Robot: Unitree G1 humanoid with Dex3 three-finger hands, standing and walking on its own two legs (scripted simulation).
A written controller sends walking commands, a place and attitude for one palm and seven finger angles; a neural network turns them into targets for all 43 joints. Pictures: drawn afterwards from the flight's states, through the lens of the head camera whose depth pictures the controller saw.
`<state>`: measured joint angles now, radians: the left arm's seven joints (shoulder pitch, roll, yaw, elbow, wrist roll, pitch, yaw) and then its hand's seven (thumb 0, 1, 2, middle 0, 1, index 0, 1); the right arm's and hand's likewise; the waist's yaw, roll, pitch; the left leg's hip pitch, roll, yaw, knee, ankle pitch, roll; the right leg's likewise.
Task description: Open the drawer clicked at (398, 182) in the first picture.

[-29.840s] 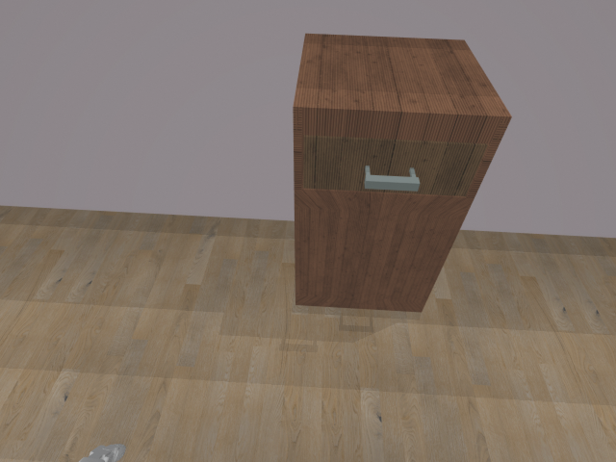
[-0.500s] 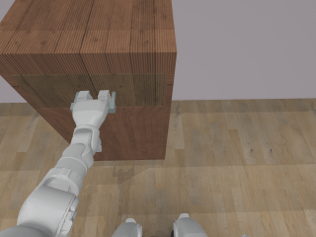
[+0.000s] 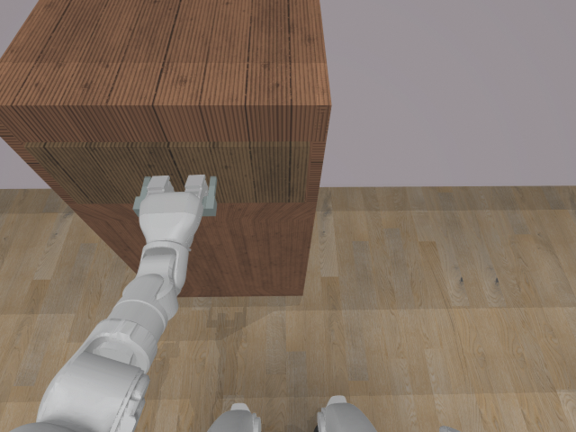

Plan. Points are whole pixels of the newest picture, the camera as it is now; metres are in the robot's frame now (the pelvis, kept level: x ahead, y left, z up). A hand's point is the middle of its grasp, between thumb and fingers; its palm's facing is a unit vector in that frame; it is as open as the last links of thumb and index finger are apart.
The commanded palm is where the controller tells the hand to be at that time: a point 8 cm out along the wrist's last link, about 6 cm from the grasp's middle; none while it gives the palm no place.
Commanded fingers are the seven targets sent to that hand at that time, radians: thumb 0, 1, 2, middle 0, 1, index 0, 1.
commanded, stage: close the thumb around the handle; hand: left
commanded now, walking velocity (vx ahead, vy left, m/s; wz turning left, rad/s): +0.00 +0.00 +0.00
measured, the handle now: (178, 194) +0.48 +0.18 -0.03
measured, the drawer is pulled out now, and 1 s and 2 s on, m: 0.00 0.09 0.22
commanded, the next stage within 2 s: pull the drawer open in 0.22 s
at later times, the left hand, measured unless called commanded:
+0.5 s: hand (181, 240) +0.41 +0.17 -0.05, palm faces -0.02 -0.02 -1.00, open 6.4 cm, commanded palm +0.36 +0.17 +0.00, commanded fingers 0.00 0.90 0.90 -0.40 -1.35 -0.40 -1.35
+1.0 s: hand (176, 280) +0.34 +0.17 -0.05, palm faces +0.00 -0.05 -1.00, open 6.3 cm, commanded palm +0.30 +0.18 +0.00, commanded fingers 0.00 0.90 0.90 -0.40 -1.35 -0.40 -1.35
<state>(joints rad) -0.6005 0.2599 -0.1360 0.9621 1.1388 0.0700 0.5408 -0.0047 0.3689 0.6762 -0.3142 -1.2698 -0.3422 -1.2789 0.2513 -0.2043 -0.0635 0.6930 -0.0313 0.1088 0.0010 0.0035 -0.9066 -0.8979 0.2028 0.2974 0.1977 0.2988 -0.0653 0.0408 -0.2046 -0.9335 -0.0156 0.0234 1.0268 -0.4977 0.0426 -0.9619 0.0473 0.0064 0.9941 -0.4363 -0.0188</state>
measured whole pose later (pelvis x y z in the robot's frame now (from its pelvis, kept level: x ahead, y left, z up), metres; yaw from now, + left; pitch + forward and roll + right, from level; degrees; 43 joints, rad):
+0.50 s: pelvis +0.00 +0.00 +0.00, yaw +0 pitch +23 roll -1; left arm -0.52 0.26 -0.12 0.90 1.14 0.06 0.56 0.00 0.65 0.79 -0.27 -1.31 -0.31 -1.31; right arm 0.25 -0.21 -0.07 0.70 -0.03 0.12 0.01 0.00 -0.91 -0.90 0.20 0.30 0.20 0.30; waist -0.06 0.04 -0.20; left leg -0.93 -0.01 0.03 1.03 -0.50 0.04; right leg -0.96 0.05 0.01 1.00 -0.44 -0.02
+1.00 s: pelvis +0.00 +0.00 +0.01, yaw +0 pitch +20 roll +0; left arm -0.23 0.21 -0.18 0.65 1.16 0.09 0.60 0.00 0.65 0.82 -0.27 -1.32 -0.33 -1.31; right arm 0.18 -0.22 -0.07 0.66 -0.03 0.11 0.01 0.01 -0.91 -0.90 0.20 0.30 0.20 0.30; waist -0.01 0.04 -0.20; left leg -0.85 -0.02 0.03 1.00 -0.50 0.04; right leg -0.88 0.05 0.01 0.98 -0.45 -0.02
